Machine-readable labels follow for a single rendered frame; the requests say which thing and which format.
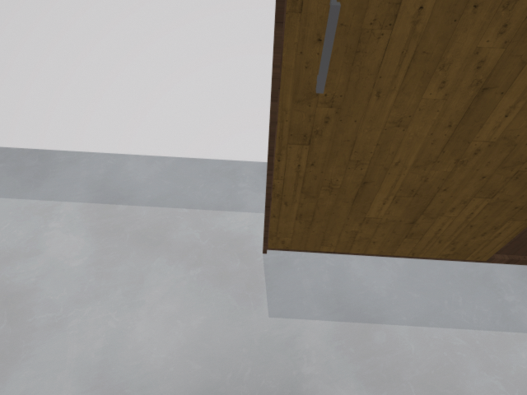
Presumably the handle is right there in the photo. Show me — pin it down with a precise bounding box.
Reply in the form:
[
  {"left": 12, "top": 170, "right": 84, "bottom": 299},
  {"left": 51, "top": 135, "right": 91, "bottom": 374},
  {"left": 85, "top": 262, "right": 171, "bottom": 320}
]
[{"left": 316, "top": 0, "right": 341, "bottom": 94}]

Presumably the wardrobe door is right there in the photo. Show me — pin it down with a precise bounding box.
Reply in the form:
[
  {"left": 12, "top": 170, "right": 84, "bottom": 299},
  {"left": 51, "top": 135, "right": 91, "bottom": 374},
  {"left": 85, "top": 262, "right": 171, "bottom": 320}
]
[
  {"left": 268, "top": 0, "right": 527, "bottom": 261},
  {"left": 495, "top": 227, "right": 527, "bottom": 256}
]

